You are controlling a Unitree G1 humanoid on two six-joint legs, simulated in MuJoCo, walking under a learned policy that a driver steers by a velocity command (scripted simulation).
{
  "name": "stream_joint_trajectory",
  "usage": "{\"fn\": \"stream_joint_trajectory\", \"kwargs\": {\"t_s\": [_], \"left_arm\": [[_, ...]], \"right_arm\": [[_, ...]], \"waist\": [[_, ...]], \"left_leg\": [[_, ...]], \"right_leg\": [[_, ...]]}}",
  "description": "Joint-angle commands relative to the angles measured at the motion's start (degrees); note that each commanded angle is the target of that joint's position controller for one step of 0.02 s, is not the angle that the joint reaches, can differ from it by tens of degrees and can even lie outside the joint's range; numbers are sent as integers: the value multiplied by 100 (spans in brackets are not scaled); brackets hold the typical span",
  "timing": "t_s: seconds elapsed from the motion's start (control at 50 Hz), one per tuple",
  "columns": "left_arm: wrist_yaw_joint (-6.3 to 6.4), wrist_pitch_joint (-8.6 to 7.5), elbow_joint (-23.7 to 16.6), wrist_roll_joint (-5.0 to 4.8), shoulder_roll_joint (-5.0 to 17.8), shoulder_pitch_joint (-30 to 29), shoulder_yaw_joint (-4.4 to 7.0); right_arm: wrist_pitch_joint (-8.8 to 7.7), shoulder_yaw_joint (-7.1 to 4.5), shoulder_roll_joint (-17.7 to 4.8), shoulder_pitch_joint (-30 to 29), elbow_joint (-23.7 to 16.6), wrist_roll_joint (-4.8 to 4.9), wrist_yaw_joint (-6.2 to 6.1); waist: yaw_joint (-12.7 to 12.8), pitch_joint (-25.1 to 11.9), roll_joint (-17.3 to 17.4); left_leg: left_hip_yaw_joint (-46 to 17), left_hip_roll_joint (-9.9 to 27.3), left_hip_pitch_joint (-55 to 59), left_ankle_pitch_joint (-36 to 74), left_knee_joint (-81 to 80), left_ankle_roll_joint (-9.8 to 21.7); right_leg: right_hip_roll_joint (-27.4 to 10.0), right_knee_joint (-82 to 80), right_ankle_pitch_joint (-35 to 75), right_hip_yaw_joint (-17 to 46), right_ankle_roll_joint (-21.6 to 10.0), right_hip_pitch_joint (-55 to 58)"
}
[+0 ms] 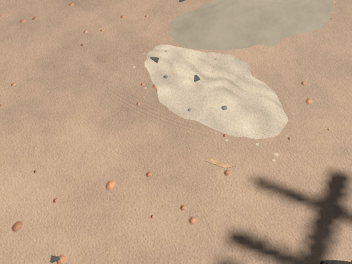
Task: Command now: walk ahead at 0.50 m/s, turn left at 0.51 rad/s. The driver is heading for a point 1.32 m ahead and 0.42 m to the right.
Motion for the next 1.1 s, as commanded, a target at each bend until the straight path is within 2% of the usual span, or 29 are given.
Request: {"fn": "stream_joint_trajectory", "kwargs": {"t_s": [0.02,0.08,0.1,0.12,0.14,0.16,0.18,0.2,0.22,0.24,0.28,0.34,0.4,0.5,0.56,0.6,0.64,0.66,0.68,0.7,0.72,0.74,0.76,0.78,0.8,0.86,0.96,1.02,1.1], "left_arm": [[11,-20,-217,-94,1005,-40,230],[-26,81,-1,-216,1183,109,250],[-19,118,52,-243,1276,72,257],[-6,149,96,-262,1238,1,209],[2,116,55,-185,1004,12,90],[-75,30,-170,-44,216,624,-178],[-90,-85,-46,-182,678,297,-69],[-103,-115,-274,-359,1018,-223,59],[-80,-121,-342,-331,899,-445,33],[-55,-88,-318,-209,815,-515,42],[-45,93,-150,-188,640,-114,54],[-15,272,-155,-180,367,-154,24],[-45,268,-294,-149,296,-552,11],[-235,211,-630,-109,127,-1488,-97],[-338,217,-882,-109,191,-1840,-91],[-390,236,-989,-113,308,-1773,-33],[-378,284,-896,-136,598,-1016,140],[-314,300,-686,-150,889,-131,320],[-184,376,-528,-162,1415,655,514],[-176,312,-635,-170,1874,372,548],[-222,213,-782,-133,1374,465,404],[-232,134,-751,-98,1093,274,328],[-226,94,-785,-127,951,-57,286],[-207,87,-853,-111,767,-410,236],[-173,79,-962,-32,636,-591,181],[-85,58,-984,-53,740,-575,205],[70,142,-864,-114,928,-216,263],[88,195,-754,-147,953,78,278],[125,259,-741,-132,892,72,289]], "right_arm": [[-120,35,-92,-745,-618,12,110],[-155,-27,-245,-731,-718,-39,125],[-159,-120,-440,-332,-630,-76,105],[-162,-259,-680,545,-362,-89,61],[-129,-400,-1024,1504,-99,-123,-36],[-138,-482,-1649,1832,-33,-208,-112],[-172,-363,-1189,1860,-130,-192,-116],[-218,-258,-937,1538,-45,-190,-99],[-260,-208,-762,1237,31,-149,-93],[-301,-158,-558,931,80,-150,-73],[-424,-121,-343,581,105,-201,-58],[-578,-168,-391,443,306,-217,-89],[-589,-198,-456,524,489,-253,-165],[-501,-274,-724,841,731,-167,-242],[-364,-326,-837,1047,890,-68,-255],[-267,-361,-971,982,906,-34,-284],[-162,-391,-1116,860,867,1,-325],[-135,-359,-1080,764,836,32,-341],[-190,-250,-823,911,742,-97,-357],[-355,-10,-23,1427,462,-247,-274],[-570,-64,-529,776,411,-37,-193],[-681,-119,-732,305,248,144,-153],[-744,-96,-676,237,264,66,-189],[-748,-132,-703,244,325,-94,-230],[-691,-164,-732,364,356,-148,-227],[-511,-132,-540,413,335,-220,-223],[-496,18,-235,-645,59,-196,-179],[-560,1,-346,-1048,-61,-98,-100],[-668,-121,-646,-793,-25,-71,-39]], "waist": [[36,241,-492],[-262,168,-609],[-576,-128,-704],[-1103,-634,-650],[-1535,-1270,-491],[-1127,-2241,998],[-1402,-2801,688],[-1358,-1774,535],[-1132,-1179,354],[-928,-803,244],[-577,-615,361],[-416,-245,132],[-496,-24,79],[-860,274,-94],[-933,352,-70],[-773,160,73],[-287,-409,251],[217,-873,148],[468,-1377,-572],[-297,-1854,-1817],[165,-2267,-1021],[175,-1468,-790],[-82,-972,-329],[-306,-689,-231],[-488,-645,-354],[-614,-519,-380],[-232,-268,-640],[-63,-247,-726],[-300,-296,-951]], "left_leg": [[220,-74,138,100,-628,155],[433,-422,701,-785,-1083,476],[552,-587,1357,-919,-1261,608],[688,-744,2658,-469,-1626,780],[119,-250,4472,-166,-1397,983],[-2745,1586,6525,-910,-1623,1887],[-3836,1929,6314,-1047,-2370,2032],[-2770,1704,5607,-754,-2484,1725],[-1983,1421,4867,-410,-2579,1515],[-1478,1190,4232,-163,-2767,1379],[-871,992,3441,-25,-3242,1289],[-225,985,3007,321,-3682,1291],[417,831,3153,484,-3789,1151],[1059,908,3566,604,-3825,1002],[1207,1101,4270,1062,-3493,911],[1354,1141,4553,2518,-2949,787],[1490,1052,4562,4240,-1658,623],[1624,832,4050,4084,-442,429],[1627,534,2651,2040,1351,137],[814,-769,198,-3183,3194,-216],[-368,-690,-384,-3257,3625,-77],[-363,-433,-771,-2698,3428,68],[-334,-173,-593,-2211,2933,132],[-317,-8,-236,-1925,2437,94],[-367,97,155,-1718,2226,54],[-192,75,442,-1422,1519,-221],[-35,-321,841,369,-694,-443],[-113,-497,1110,693,-1317,-405],[-288,-499,1435,-53,-1691,-110]], "right_leg": [[-1587,-508,2096,491,-833,-67],[-1767,-20,3854,528,-852,317],[-1729,556,4811,480,-794,362],[-1529,1535,5226,307,-657,34],[-1275,2918,4070,309,-449,-1168],[-273,5251,-536,452,-36,-3463],[-33,6130,-1823,1622,-20,-3828],[-301,6255,-1505,1678,-56,-4299],[-585,5902,-1028,1535,-72,-4292],[-743,5572,-671,1483,-29,-4144],[-908,5367,-122,1546,47,-3477],[-929,5040,289,1609,179,-3591],[-883,4151,1212,1651,221,-3934],[-746,2672,2012,1133,51,-3880],[-661,2296,1546,935,-159,-4129],[-404,2207,1017,655,-359,-3798],[64,2255,484,326,-629,-2704],[315,1896,754,335,-849,-1389],[-362,1714,836,1595,-1190,282],[-1693,989,-338,4988,-2294,1872],[-1928,273,-780,5757,-2300,2096],[-1799,167,-398,4945,-2032,1559],[-1536,206,225,4245,-1834,743],[-1316,178,900,3714,-1705,30],[-1174,66,1380,3428,-1675,-408],[-984,-124,2222,2913,-1711,-1081],[-475,-61,1626,2362,-1271,-1616],[-617,124,1122,2716,-1173,-1463],[-886,811,1079,3386,-1006,-868]]}}
Keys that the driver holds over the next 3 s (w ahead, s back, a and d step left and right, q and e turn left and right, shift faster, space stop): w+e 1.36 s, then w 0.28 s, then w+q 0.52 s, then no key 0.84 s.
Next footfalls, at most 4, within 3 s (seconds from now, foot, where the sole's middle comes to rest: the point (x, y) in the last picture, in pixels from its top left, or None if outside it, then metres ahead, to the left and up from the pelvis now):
0.14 left None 0.25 0.14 -0.78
0.66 right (231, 248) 0.53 -0.12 -0.78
1.14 left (210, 170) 0.87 -0.03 -0.78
1.66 right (298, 166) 0.92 -0.42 -0.78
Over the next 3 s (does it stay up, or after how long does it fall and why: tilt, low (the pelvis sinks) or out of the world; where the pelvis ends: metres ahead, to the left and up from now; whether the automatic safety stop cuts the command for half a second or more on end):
stays up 1.28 -0.53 -0.01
